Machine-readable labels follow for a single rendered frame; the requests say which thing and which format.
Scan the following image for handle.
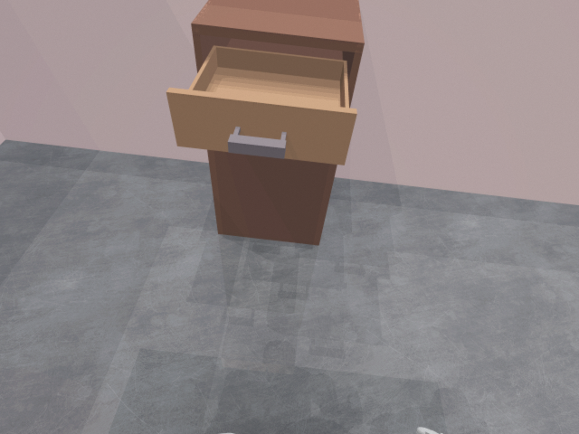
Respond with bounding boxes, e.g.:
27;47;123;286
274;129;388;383
228;127;287;159

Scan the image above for cabinet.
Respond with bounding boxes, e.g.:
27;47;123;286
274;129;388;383
191;0;365;246

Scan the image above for drawer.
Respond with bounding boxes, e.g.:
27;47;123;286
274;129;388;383
166;45;357;165

